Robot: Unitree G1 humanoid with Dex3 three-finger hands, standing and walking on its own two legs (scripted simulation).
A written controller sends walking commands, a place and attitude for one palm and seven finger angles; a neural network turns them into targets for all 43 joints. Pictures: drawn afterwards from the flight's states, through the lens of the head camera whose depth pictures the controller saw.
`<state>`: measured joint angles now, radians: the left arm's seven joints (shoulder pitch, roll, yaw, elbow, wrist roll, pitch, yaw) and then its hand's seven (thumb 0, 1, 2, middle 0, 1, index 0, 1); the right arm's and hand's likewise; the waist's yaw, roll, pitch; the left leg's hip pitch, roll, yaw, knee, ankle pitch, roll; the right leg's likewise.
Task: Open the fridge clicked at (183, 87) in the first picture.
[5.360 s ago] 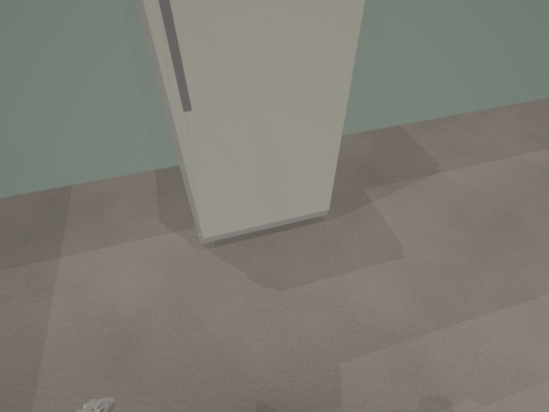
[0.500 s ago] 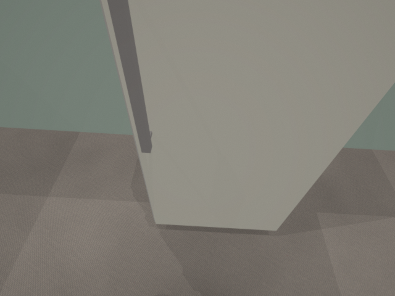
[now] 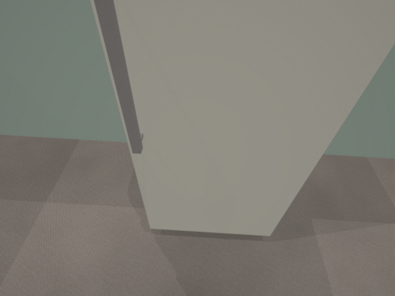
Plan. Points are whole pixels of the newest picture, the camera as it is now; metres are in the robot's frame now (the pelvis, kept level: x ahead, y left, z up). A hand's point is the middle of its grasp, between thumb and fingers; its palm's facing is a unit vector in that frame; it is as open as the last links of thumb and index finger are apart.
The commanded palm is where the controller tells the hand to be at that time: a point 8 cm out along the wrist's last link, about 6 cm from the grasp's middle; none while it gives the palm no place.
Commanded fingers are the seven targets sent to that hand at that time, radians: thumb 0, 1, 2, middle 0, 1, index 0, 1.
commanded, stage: come to a stop and stand still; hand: left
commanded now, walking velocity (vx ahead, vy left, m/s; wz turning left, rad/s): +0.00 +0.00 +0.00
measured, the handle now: (127, 87) +0.51 +0.20 +0.16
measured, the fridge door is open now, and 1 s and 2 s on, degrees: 0 0 0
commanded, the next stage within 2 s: look again from close up in 0.78 s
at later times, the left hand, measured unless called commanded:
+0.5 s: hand out of the picture -0.02 +0.17 -0.18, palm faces +0.04 -0.98 -0.19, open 7.4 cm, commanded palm none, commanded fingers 0.00 0.90 0.90 -0.20 -0.30 -0.20 -0.30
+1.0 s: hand out of the picture -0.04 +0.17 -0.18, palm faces +0.05 -0.98 -0.17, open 7.4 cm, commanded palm none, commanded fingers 0.00 0.90 0.90 -0.20 -0.30 -0.20 -0.30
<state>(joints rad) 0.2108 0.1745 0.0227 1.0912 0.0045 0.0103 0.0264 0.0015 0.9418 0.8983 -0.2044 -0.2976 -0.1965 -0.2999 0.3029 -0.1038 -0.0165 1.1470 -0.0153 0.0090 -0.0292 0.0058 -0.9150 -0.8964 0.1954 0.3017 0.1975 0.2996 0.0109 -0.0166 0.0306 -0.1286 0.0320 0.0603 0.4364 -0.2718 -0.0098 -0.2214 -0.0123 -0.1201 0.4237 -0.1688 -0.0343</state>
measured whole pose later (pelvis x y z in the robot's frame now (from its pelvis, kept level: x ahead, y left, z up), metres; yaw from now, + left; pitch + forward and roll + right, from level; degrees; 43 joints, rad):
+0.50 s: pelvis -0.02 +0.01 -0.01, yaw +0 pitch -3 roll +1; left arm 0.34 0.13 -0.01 1.11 0.02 -0.01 0.03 0.01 0.91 0.90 -0.20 -0.30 -0.20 -0.30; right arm 0.34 -0.14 -0.01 1.06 -0.02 -0.01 -0.02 0.01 -0.92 -0.90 0.19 0.30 0.20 0.30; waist 0.00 0.01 -0.02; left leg -0.17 0.01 0.07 0.50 -0.28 0.01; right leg -0.27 -0.04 -0.11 0.51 -0.19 -0.03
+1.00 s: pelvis -0.03 +0.01 +0.00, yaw +0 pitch -2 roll +1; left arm 0.34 0.13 0.00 1.09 0.01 -0.01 0.03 0.01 0.91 0.90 -0.20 -0.30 -0.19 -0.30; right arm 0.39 -0.12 0.00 1.09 -0.02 -0.01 -0.02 0.00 -0.91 -0.90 0.20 0.30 0.20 0.30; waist 0.00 -0.01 0.02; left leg -0.18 0.00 0.07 0.47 -0.25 0.01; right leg -0.28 -0.04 -0.11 0.47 -0.15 -0.03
